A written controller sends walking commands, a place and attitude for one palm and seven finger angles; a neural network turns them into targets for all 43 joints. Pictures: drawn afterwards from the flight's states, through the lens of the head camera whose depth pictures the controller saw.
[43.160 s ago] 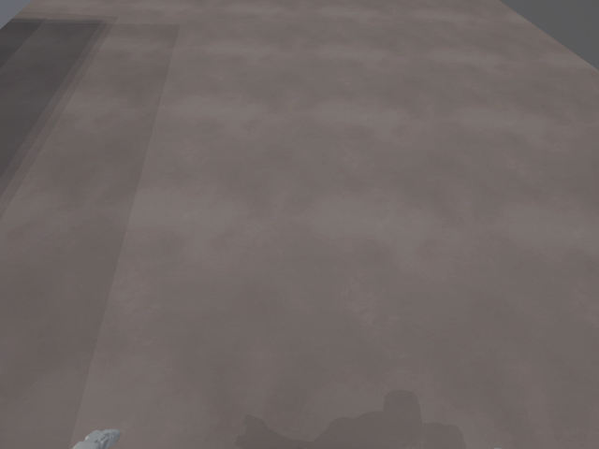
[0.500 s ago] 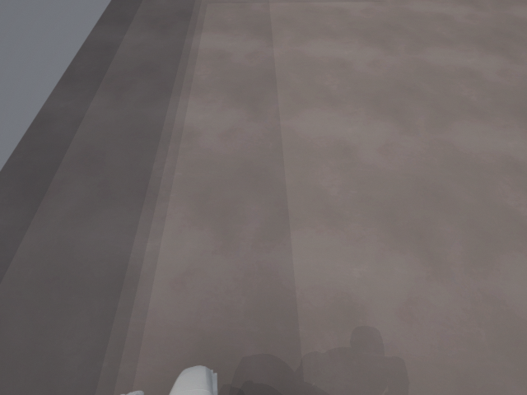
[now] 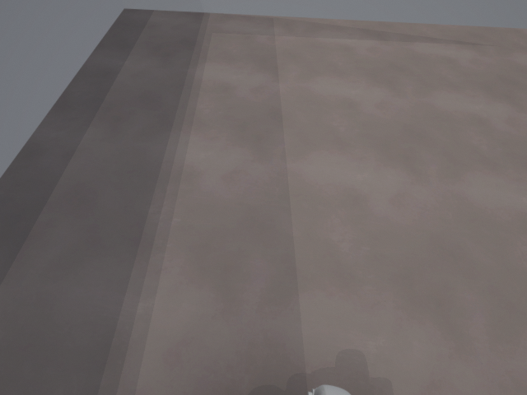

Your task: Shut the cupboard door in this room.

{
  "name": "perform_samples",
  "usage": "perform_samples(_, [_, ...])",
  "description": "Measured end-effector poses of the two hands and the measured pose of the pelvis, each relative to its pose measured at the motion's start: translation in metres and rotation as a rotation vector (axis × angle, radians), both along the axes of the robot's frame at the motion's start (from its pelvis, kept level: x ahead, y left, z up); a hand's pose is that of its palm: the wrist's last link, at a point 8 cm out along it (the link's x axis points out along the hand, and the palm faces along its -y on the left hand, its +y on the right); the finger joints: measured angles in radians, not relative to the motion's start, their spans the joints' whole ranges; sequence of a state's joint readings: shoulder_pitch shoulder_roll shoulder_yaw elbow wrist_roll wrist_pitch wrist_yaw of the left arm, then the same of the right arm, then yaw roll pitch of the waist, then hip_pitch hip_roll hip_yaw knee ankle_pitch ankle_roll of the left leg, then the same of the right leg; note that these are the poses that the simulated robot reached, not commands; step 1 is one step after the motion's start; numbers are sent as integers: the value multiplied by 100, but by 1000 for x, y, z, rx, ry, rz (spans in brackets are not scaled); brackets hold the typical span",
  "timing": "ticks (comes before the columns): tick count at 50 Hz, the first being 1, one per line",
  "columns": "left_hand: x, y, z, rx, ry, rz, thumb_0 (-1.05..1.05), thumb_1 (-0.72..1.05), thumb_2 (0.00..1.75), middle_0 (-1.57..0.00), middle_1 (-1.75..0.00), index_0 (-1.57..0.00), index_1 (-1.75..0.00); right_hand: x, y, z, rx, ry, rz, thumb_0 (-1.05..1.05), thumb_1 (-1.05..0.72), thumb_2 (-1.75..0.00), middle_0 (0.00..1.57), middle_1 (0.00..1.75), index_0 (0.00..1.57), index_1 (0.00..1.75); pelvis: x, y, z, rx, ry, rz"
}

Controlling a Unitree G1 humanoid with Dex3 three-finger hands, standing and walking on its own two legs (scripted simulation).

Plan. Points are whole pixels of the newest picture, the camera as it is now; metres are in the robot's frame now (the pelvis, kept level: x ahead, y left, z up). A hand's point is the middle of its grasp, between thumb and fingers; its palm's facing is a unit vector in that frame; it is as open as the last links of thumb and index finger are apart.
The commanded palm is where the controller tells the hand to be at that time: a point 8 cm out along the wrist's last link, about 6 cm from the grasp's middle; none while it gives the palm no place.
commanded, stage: walk around to get in front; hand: left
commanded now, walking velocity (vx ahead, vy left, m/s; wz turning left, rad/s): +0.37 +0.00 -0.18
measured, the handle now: out of the picture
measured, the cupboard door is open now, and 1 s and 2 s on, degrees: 82 82 82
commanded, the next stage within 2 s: walk to a spot facing it in 0.74 s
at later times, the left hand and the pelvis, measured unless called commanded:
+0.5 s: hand (225, 301) +0.31 +0.10 -0.16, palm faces +0.00 -0.98 -0.22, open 7.1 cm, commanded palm none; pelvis +0.21 -0.08 +0.00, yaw -3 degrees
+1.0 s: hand (209, 263) +0.41 +0.15 -0.18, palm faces +0.11 -0.98 -0.15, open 7.4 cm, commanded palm none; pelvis +0.42 -0.02 +0.00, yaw +3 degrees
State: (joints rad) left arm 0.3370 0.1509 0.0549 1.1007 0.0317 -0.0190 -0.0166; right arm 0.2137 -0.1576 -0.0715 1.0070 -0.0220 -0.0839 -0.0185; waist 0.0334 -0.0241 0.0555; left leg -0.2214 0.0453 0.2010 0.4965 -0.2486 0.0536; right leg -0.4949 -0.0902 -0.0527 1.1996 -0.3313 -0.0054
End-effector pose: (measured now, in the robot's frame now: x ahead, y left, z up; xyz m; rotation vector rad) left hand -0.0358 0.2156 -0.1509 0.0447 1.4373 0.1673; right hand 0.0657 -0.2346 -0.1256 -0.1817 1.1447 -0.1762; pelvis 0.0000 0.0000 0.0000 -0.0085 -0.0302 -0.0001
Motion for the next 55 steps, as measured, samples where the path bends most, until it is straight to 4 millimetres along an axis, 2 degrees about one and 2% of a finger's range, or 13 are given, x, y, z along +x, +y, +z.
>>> perform_samples(6, [120,13,15,49,-150,-69,1,93,90,-20,-30,-20,-30,-43,-13,0,-2,213,-98,-1,-94,-90,20,30,20,30,48,-5,7,9,17,-21])
perform_samples(9, [178,10,20,69,-198,-124,1,93,90,-20,-30,-20,-30,-58,-13,-1,27,301,-151,0,-93,-90,20,30,20,30,74,-14,7,13,20,-37])
perform_samples(13, [257,-10,23,88,-250,-211,1,92,90,-20,-30,-20,-30,-64,-12,-9,79,399,-221,0,-92,-90,20,30,20,30,112,-32,0,21,26,-63])
perform_samples(17, [325,-41,16,102,-338,-260,0,91,90,-20,-30,-20,-30,-50,-19,-26,139,484,-255,1,-91,-90,20,30,20,30,153,-58,-16,26,26,-74])
perform_samples(20, [343,-59,18,90,-362,-238,0,91,90,-20,-30,-20,-30,-10,-31,-31,152,465,-238,1,-91,-90,20,30,20,30,173,-69,-15,21,7,-63])
perform_samples(23, [340,-71,20,75,-319,-197,0,91,90,-20,-30,-20,-30,53,-47,-31,137,363,-199,1,-91,-90,20,30,20,30,194,-75,-7,17,0,-59])
perform_samples(27, [338,-61,26,114,-273,-134,-3,96,90,-21,-30,-21,-30,144,-63,-24,114,202,-141,1,-91,-90,20,30,20,30,225,-79,1,7,8,-44])
perform_samples(32, [328,-55,19,90,-163,-86,-2,94,90,-20,-30,-21,-30,241,-81,-8,52,84,-65,2,-94,-90,20,30,20,30,265,-74,4,-10,17,-16])
perform_samples(36, [318,-53,6,47,-64,-23,-1,92,90,-20,-30,-20,-30,314,-75,0,14,39,22,1,-93,-90,20,30,20,30,301,-64,1,-27,20,11])
perform_samples(41, [315,-43,-15,-10,80,38,0,91,90,-20,-30,-20,-30,398,-48,-2,-28,-25,107,1,-92,-90,20,30,20,30,352,-40,-15,-28,19,28])
perform_samples(45, [350,-29,-13,-18,107,22,0,91,90,-20,-30,-20,-30,421,-29,1,-22,-36,83,1,-91,-90,20,30,20,30,382,-27,-10,-25,7,17])
perform_samples(48, [398,-17,-4,4,33,14,0,91,90,-20,-30,-20,-30,417,-19,2,-10,18,48,0,-92,-90,20,30,20,30,403,-23,-1,-21,9,37])
perform_samples(55, [513,-5,11,66,-191,34,0,91,90,-20,-30,-20,-30,406,-25,-1,5,199,42,0,-94,-90,21,30,20,30,442,-28,6,-4,30,105])
